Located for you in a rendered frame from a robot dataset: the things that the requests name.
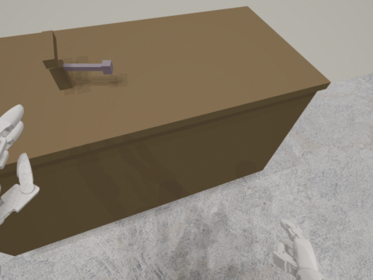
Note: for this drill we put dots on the counter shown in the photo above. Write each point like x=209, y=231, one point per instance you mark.
x=194, y=101

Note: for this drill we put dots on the robot left hand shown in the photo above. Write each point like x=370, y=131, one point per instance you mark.
x=17, y=196

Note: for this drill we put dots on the right robot forearm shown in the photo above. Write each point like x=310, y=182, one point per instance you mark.
x=308, y=274

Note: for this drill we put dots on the robot right hand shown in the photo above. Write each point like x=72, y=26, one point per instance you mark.
x=299, y=255

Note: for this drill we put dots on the tap lever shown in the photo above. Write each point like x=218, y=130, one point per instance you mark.
x=106, y=67

